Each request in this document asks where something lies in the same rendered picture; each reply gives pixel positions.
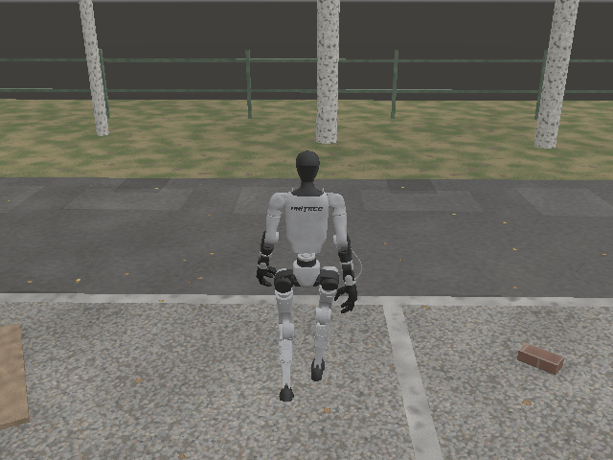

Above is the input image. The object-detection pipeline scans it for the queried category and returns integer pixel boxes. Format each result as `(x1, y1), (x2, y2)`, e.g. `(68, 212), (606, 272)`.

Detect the robot right foot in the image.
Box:
(311, 359), (325, 381)

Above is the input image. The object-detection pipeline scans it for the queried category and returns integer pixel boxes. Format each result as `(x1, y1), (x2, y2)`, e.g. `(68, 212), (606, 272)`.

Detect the robot left foot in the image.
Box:
(279, 385), (294, 402)

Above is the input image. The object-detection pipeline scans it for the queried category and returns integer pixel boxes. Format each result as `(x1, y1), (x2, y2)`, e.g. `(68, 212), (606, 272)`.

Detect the left robot hand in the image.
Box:
(256, 266), (277, 287)

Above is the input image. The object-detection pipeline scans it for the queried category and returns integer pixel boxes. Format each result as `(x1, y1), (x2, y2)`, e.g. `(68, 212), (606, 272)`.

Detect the robot right upper arm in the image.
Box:
(327, 193), (348, 248)

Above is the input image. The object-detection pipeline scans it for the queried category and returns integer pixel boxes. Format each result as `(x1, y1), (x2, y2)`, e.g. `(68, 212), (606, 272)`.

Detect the right robot hand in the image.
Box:
(334, 284), (357, 313)

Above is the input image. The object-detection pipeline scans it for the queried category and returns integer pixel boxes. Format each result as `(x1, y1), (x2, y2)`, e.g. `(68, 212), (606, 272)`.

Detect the robot left forearm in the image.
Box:
(258, 230), (274, 269)

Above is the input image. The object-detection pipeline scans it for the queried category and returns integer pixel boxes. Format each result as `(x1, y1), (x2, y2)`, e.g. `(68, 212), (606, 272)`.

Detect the robot right forearm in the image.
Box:
(338, 233), (356, 286)

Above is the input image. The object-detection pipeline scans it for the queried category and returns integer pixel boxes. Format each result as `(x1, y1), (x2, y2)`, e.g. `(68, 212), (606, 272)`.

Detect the robot left upper arm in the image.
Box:
(264, 193), (287, 244)

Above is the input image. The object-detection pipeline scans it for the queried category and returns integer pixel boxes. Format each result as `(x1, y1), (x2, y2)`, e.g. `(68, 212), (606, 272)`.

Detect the robot foot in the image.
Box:
(279, 385), (294, 402)
(311, 359), (325, 381)

